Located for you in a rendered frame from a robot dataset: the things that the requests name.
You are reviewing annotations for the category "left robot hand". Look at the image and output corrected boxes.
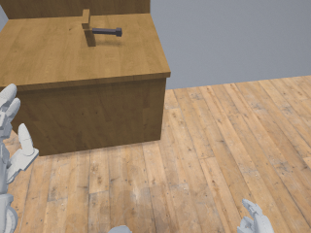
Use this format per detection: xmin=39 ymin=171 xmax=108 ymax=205
xmin=0 ymin=83 xmax=39 ymax=195

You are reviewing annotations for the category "left robot forearm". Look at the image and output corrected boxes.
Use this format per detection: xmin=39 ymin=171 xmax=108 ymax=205
xmin=0 ymin=193 xmax=18 ymax=233

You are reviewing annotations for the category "tap lever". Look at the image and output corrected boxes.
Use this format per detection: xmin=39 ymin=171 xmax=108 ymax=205
xmin=92 ymin=27 xmax=122 ymax=37

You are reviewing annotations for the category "right robot hand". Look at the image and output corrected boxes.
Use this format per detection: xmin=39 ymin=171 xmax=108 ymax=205
xmin=237 ymin=198 xmax=274 ymax=233

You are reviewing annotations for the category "counter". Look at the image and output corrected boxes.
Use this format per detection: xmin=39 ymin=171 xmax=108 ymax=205
xmin=0 ymin=0 xmax=171 ymax=156

